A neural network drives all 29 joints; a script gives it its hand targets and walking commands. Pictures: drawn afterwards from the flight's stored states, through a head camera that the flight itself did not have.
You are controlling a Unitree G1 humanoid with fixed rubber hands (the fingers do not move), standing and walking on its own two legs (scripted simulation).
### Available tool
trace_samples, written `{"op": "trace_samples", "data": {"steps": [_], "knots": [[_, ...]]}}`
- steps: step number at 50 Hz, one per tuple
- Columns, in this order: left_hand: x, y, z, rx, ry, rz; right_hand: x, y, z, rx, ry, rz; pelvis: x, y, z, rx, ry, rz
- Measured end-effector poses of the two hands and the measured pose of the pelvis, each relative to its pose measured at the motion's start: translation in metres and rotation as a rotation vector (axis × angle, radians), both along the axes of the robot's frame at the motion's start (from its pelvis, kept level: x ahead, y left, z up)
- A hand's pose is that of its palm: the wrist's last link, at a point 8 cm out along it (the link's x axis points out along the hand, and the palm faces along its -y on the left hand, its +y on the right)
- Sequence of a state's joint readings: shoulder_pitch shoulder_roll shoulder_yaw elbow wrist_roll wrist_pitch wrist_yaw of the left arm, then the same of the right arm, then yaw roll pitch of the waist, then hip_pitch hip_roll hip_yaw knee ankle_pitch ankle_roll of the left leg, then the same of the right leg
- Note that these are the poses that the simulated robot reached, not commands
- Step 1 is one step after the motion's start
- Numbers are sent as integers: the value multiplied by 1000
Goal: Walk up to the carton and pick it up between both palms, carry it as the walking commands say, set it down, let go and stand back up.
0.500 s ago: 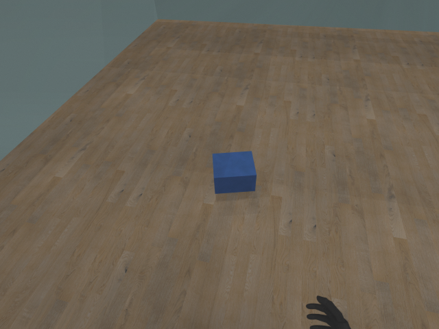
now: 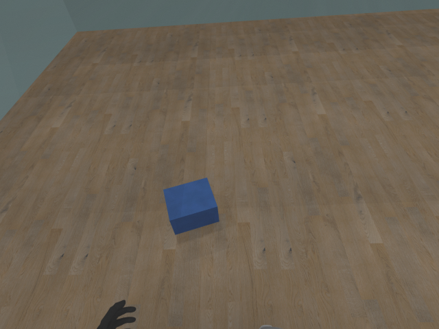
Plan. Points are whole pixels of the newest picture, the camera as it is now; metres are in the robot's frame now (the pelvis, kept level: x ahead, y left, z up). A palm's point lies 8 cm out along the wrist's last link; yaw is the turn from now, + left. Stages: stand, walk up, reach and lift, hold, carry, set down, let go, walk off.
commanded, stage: walk up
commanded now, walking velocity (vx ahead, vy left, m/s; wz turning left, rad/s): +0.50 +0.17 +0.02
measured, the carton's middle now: (191, 205) +0.85 +0.09 -0.68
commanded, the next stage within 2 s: none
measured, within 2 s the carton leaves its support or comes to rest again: neither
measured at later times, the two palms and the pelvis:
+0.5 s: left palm out of the picture +0.05 +0.21 -0.09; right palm (280, 213) +0.40 -0.18 -0.11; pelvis +0.21 +0.01 +0.02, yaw +2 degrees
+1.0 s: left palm (113, 209) +0.49 +0.25 -0.12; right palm (299, 242) +0.33 -0.22 -0.13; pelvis +0.39 +0.01 +0.01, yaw +1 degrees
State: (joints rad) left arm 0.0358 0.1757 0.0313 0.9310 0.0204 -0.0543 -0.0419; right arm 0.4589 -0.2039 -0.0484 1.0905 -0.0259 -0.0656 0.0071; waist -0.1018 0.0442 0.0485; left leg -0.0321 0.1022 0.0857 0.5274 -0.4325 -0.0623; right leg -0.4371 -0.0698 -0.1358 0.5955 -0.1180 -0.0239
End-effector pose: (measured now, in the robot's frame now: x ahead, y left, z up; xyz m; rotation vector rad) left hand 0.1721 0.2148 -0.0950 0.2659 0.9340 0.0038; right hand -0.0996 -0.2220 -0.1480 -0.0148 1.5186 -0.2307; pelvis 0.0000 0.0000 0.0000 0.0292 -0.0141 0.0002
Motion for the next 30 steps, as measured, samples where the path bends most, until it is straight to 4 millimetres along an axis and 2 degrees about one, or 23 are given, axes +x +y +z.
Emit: {"op": "trace_samples", "data": {"steps": [2, 4, 7, 10, 14, 18, 20, 23, 27, 30], "knots": [[3, -2, 1, 21, 2, 40, 45, -9, -4, 15, -43, 43, 17, -10, 1, 1, -6, 26], [-12, 5, 2, 46, 48, 104, 97, -21, -3, 17, -99, 95, 33, -17, 6, 13, -8, 39], [-55, 16, 5, 80, 174, 224, 174, -36, 3, 10, -188, 172, 57, -23, 15, 18, -2, 48], [-101, 18, 10, 100, 312, 323, 242, -44, 11, 6, -258, 240, 80, -26, 22, 19, 2, 43], [-148, 7, 17, 92, 471, 421, 319, -40, 21, 10, -332, 298, 111, -25, 27, 21, 0, 38], [-165, -9, 21, 57, 582, 474, 382, -20, 29, 31, -389, 330, 144, -18, 29, 19, 4, 30], [-162, -14, 20, 35, 621, 491, 414, -4, 33, 48, -426, 345, 162, -13, 29, 16, 8, 28], [-142, -12, 15, 12, 640, 507, 463, 21, 39, 64, -481, 374, 190, -3, 26, 7, 15, 32], [-96, 9, -2, 0, 634, 502, 524, 51, 42, 52, -538, 401, 233, 17, 16, -6, 34, 41], [-49, 35, -23, -4, 621, 482, 558, 65, 35, 11, -558, 398, 266, 35, 2, -6, 46, 44]]}}
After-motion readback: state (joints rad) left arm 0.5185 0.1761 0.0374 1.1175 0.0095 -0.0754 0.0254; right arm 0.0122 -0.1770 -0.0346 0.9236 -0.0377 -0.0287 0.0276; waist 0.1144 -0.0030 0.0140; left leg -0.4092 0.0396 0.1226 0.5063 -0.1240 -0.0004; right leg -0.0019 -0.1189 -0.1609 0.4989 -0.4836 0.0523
